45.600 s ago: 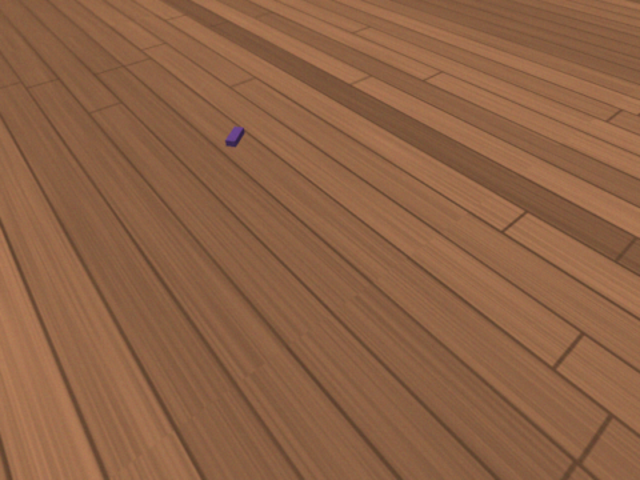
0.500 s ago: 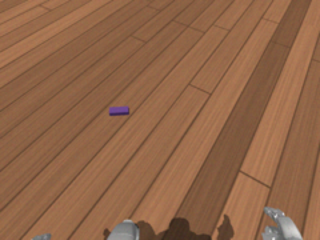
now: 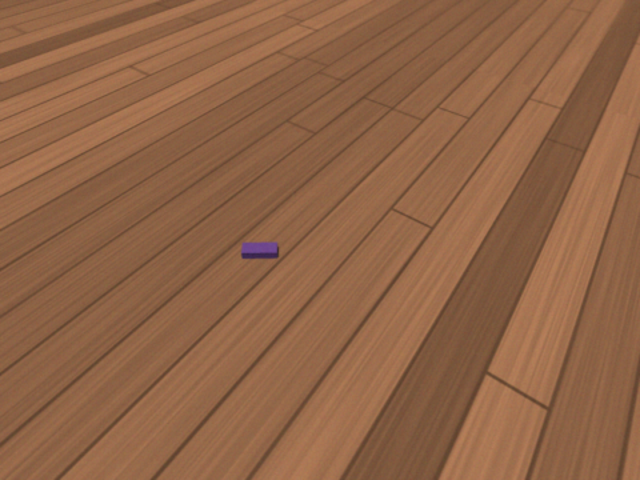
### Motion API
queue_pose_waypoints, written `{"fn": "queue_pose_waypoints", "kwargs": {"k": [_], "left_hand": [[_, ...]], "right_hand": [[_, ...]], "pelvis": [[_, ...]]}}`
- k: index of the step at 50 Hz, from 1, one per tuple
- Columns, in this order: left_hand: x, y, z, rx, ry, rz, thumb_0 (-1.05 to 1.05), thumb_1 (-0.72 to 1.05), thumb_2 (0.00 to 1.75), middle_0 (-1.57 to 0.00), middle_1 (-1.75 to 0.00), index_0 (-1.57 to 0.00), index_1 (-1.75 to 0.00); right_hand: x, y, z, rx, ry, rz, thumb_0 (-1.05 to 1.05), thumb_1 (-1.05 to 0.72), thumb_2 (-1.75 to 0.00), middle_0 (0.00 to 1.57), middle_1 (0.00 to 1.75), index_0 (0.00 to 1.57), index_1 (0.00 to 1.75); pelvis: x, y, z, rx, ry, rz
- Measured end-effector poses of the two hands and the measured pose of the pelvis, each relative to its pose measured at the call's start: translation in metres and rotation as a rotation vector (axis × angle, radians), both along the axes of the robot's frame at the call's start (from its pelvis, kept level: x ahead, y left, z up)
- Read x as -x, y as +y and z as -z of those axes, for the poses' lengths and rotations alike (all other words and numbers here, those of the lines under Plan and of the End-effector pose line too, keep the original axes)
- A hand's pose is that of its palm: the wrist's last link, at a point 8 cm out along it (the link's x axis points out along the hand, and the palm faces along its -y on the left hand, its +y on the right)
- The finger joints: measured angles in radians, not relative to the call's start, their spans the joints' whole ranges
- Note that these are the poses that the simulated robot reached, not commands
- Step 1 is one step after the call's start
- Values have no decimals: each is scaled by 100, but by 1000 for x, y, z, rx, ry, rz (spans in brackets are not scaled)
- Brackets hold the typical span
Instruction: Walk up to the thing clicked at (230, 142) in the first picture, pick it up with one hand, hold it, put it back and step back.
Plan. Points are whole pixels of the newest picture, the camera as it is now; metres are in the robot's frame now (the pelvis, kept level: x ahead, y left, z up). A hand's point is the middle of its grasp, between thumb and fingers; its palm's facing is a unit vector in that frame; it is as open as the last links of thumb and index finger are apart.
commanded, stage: step back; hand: left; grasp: from above
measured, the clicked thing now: (259, 250) +1.08 +0.23 -0.75
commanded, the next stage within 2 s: stand in 0.68 s
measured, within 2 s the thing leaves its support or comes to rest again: neither
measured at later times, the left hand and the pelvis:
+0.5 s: hand out of the picture +0.13 +0.25 -0.15, palm faces +0.07 -0.93 -0.36, open 7.4 cm; pelvis +0.05 -0.01 -0.01, yaw +2 degrees
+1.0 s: hand out of the picture +0.15 +0.25 -0.14, palm faces +0.01 -0.94 -0.34, open 7.4 cm; pelvis +0.06 +0.00 +0.01, yaw +1 degrees
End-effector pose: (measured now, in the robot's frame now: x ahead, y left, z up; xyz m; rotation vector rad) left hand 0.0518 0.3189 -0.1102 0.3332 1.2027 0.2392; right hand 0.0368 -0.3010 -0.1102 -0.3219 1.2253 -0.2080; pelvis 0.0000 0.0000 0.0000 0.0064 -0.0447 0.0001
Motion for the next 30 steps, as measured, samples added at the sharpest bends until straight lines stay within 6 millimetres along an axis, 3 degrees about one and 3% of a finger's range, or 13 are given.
{"fn": "queue_pose_waypoints", "kwargs": {"k": [6, 12, 18, 30], "left_hand": [[-14, -10, 0, 2, 3, 25, 1, 90, 90, -20, -30, -21, -30], [-32, -33, 0, -20, -42, 12, 0, 90, 90, -20, -30, -21, -30], [-47, -43, -7, -2, -77, -19, 0, 90, 90, -20, -30, -21, -30], [-89, -17, 7, 23, -53, -33, 0, 90, 90, -20, -30, -21, -30]], "right_hand": [[-8, -18, -4, 14, -19, 15, 1, -90, -90, 21, 30, 20, 30], [-32, -37, 14, 11, -1, 19, 1, -91, -90, 21, 30, 20, 30], [-64, -28, 18, -15, 5, -37, 1, -91, -90, 20, 30, 20, 30], [-104, 7, 12, -10, -1, -47, 1, -91, -90, 21, 30, 20, 30]], "pelvis": [[-7, -11, 0, -3, 5, 9], [-23, -26, 8, 28, -2, -2], [-38, -25, 3, 9, 4, -23], [-63, -4, 4, 10, 16, -21]]}}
